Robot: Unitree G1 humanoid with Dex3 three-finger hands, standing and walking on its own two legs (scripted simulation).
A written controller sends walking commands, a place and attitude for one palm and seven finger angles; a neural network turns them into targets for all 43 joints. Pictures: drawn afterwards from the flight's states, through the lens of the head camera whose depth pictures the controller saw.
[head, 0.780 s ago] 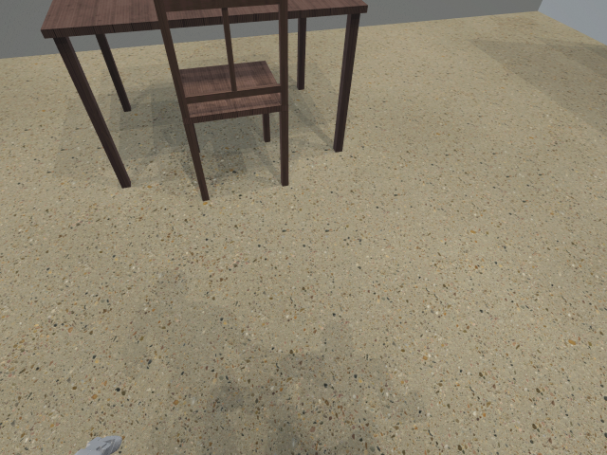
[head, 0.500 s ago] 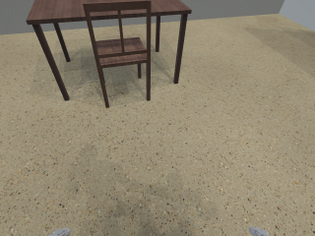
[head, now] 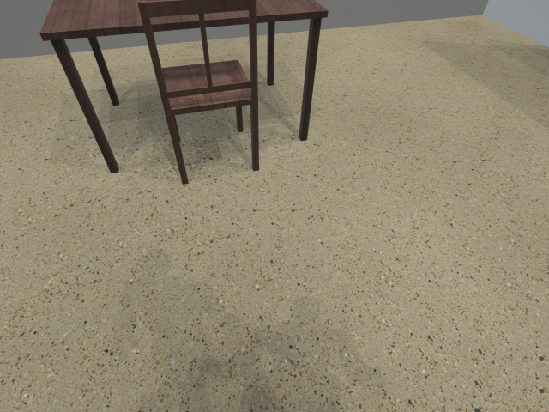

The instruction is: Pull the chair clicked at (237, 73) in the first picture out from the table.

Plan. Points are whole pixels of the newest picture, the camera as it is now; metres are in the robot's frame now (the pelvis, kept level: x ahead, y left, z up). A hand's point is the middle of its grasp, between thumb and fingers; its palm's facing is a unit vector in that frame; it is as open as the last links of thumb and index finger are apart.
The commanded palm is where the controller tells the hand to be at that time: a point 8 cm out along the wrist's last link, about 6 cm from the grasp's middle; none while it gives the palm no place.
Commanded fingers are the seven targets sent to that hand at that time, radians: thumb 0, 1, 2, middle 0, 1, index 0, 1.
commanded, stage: stand and wait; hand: left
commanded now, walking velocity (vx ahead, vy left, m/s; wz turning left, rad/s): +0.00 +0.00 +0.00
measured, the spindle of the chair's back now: (205, 52) +1.39 +0.36 -0.10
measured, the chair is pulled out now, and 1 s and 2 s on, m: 0.00 0.00 0.00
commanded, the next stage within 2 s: look at it before walking up in 0.16 s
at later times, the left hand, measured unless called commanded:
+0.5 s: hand out of the picture +0.07 +0.24 -0.16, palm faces -0.03 -0.95 -0.32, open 7.4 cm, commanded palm none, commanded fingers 0.00 0.90 0.90 -0.20 -0.30 -0.20 -0.30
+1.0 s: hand out of the picture +0.06 +0.23 -0.17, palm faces -0.03 -0.95 -0.30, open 7.4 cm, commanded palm none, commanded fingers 0.00 0.90 0.90 -0.20 -0.30 -0.20 -0.30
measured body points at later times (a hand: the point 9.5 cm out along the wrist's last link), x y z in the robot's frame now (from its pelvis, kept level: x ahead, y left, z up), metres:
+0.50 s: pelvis +0.00 -0.01 +0.00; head +0.00 +0.00 +0.45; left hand +0.07 +0.28 -0.13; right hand +0.07 -0.30 -0.13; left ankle -0.01 +0.12 -0.74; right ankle -0.01 -0.13 -0.74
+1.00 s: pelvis +0.01 -0.01 +0.00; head +0.00 +0.00 +0.45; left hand +0.07 +0.28 -0.14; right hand +0.08 -0.29 -0.14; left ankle -0.01 +0.12 -0.74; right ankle -0.01 -0.13 -0.74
